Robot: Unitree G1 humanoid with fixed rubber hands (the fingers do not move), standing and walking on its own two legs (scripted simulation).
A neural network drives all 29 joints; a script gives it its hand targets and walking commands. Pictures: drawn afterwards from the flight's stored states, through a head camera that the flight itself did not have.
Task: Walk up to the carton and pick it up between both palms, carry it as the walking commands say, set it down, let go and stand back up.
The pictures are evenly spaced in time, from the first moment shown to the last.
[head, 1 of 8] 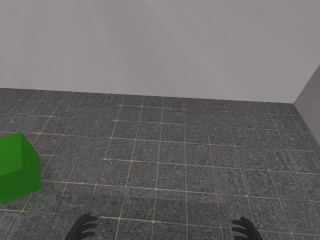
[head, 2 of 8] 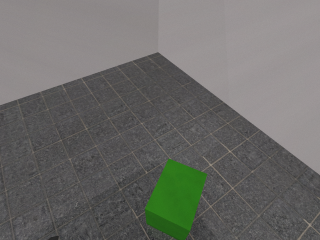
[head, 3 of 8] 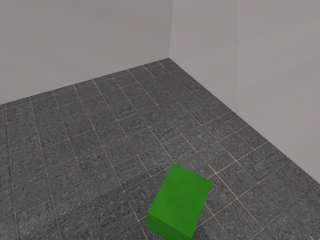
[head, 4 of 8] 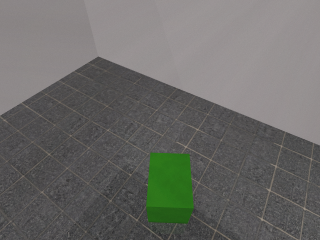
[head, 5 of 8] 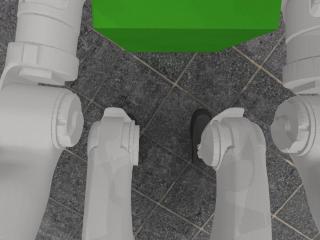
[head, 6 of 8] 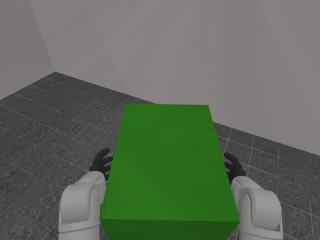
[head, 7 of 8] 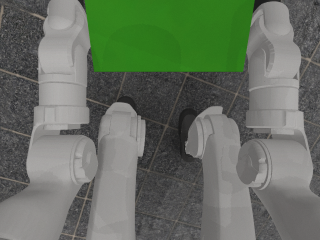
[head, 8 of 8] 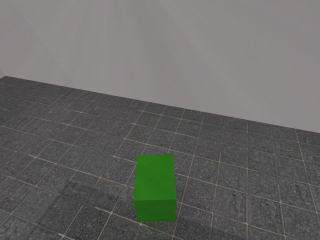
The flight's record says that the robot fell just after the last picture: no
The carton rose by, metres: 0.66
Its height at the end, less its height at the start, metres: +0.00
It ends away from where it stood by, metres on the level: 0.96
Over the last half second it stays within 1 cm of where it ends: yes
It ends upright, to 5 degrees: yes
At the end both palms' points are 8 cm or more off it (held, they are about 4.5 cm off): yes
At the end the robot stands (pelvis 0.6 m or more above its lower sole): yes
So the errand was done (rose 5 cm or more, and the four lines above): yes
